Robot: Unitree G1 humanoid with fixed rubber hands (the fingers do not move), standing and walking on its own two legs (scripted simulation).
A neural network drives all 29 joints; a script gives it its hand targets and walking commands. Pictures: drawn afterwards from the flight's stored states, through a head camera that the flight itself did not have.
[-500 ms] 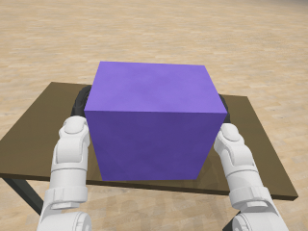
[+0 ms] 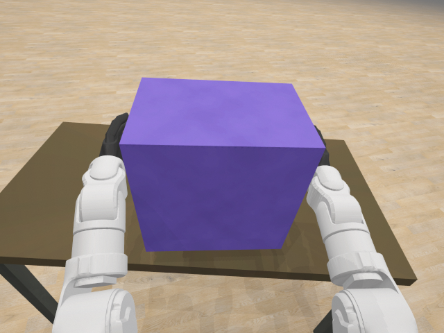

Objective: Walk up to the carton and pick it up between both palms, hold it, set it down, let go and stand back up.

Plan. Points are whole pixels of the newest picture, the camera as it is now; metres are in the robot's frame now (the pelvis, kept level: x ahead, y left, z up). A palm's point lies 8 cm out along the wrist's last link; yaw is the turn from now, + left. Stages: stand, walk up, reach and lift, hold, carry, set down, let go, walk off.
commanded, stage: reach and lift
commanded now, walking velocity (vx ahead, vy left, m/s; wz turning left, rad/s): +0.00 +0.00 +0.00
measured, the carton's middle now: (216, 169) +0.38 -0.01 +0.14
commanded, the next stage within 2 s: hold in 0.42 s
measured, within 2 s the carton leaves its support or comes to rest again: neither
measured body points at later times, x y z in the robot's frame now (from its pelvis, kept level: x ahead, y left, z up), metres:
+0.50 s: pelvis +0.01 +0.00 +0.00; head -0.03 +0.02 +0.45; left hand +0.39 +0.17 +0.19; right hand +0.37 -0.19 +0.18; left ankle +0.01 +0.13 -0.75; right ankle +0.03 -0.13 -0.75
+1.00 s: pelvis +0.00 +0.00 +0.00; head -0.05 +0.02 +0.45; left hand +0.38 +0.19 +0.21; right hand +0.37 -0.17 +0.20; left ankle +0.01 +0.13 -0.75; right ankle +0.03 -0.13 -0.75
